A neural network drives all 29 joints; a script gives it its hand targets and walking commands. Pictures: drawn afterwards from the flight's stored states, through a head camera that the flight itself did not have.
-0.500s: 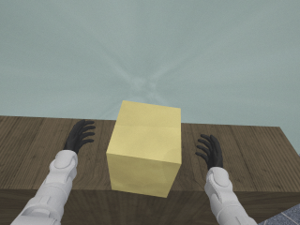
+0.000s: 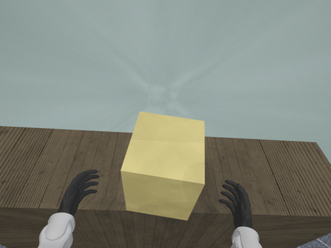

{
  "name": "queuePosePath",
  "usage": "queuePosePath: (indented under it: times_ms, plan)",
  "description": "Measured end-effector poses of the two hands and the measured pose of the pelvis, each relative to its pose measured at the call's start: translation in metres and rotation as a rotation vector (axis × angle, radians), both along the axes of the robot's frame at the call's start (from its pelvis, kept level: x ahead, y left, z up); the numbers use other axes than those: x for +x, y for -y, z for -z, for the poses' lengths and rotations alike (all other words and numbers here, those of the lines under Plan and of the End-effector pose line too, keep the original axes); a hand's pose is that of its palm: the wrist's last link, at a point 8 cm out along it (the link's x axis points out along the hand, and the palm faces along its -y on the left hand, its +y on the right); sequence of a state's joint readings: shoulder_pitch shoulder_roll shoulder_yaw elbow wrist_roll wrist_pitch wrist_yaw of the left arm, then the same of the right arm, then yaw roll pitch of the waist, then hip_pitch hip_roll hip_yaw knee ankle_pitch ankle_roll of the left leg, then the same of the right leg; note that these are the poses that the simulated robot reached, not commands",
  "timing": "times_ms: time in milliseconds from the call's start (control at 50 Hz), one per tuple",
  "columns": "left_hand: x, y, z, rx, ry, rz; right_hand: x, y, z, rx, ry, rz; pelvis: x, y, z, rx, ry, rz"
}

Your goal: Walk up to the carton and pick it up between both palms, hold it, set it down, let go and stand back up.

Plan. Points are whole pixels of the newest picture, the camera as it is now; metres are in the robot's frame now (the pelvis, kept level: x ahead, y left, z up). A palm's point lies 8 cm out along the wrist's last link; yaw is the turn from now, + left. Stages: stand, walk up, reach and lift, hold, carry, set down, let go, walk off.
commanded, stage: set down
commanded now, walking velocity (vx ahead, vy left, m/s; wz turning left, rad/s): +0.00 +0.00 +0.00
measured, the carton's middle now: (164, 167) +0.39 +0.00 -0.08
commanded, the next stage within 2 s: let go in 1.50 s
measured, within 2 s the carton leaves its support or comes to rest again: neither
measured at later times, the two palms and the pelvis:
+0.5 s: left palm (63, 236) +0.17 +0.23 -0.05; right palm (243, 247) +0.17 -0.19 -0.05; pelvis -0.01 +0.00 +0.00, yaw -1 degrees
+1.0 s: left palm (67, 240) +0.17 +0.22 -0.06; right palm out of the picture +0.16 -0.21 -0.06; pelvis +0.01 -0.01 +0.01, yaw -1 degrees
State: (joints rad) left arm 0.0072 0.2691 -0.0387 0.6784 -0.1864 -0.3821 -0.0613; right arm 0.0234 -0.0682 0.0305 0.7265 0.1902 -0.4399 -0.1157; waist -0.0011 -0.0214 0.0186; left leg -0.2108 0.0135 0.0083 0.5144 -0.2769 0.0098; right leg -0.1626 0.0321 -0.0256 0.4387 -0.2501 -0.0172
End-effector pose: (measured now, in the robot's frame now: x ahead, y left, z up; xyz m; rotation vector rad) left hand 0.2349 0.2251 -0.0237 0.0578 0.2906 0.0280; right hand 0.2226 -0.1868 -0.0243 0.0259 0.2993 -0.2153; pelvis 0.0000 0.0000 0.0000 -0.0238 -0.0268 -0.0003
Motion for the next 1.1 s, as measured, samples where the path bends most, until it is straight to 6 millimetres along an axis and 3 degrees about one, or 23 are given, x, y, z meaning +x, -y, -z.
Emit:
queuePosePath:
  times_ms: [440,740,1100]
  plan:
    - [-0.059,-0.004,0.024,0.007,-0.052,-0.007,-0.053,-0.001,0.022,-0.006,-0.033,-0.012,-0.007,-0.002,0.003,0.002,0.031,0.006]
    - [-0.053,0.003,0.033,0.029,-0.177,-0.036,-0.052,0.013,0.029,-0.041,-0.151,-0.053,0.002,0.000,-0.002,0.013,0.060,0.023]
    - [-0.069,0.004,0.043,0.062,-0.353,-0.050,-0.058,0.028,0.038,-0.078,-0.277,-0.096,0.015,0.009,-0.006,0.018,0.059,0.022]
